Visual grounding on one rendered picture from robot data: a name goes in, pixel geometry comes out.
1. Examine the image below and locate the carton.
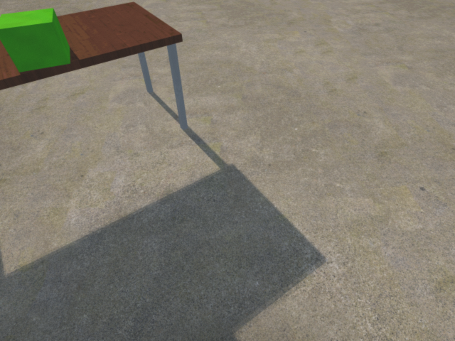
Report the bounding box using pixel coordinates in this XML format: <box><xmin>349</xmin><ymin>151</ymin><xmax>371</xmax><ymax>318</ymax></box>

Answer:
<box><xmin>0</xmin><ymin>8</ymin><xmax>70</xmax><ymax>72</ymax></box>

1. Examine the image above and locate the table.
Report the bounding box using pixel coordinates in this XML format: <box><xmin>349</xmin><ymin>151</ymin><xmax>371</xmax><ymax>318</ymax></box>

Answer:
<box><xmin>0</xmin><ymin>2</ymin><xmax>188</xmax><ymax>130</ymax></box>

